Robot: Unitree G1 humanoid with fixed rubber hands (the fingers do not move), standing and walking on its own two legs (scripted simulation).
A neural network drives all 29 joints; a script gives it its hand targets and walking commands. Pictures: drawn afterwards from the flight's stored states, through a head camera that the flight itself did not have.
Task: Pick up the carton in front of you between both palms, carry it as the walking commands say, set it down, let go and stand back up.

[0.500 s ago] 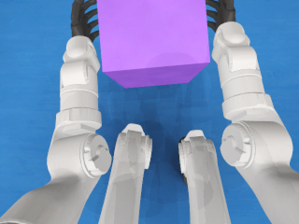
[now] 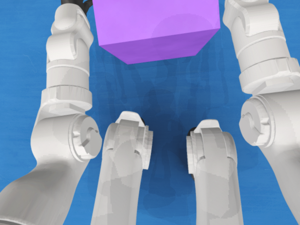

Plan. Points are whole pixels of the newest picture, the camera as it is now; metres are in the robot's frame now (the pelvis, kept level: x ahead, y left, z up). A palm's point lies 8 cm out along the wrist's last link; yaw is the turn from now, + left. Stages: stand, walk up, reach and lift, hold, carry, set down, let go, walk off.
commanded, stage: set down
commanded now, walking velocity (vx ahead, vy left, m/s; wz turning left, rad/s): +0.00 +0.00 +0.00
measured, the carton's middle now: (155, 8) +0.55 +0.07 -0.26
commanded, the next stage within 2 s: none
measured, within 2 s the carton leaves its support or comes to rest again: rests again in 0.82 s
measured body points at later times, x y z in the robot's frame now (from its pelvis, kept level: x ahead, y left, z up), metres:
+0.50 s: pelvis -0.01 -0.01 -0.01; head +0.36 +0.01 +0.23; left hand +0.52 +0.22 -0.17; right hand +0.58 -0.09 -0.18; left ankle +0.10 +0.13 -0.36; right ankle +0.08 -0.12 -0.36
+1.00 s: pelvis -0.01 -0.01 -0.02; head +0.38 +0.00 +0.20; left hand +0.52 +0.22 -0.21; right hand +0.58 -0.09 -0.21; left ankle +0.10 +0.13 -0.36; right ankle +0.08 -0.12 -0.36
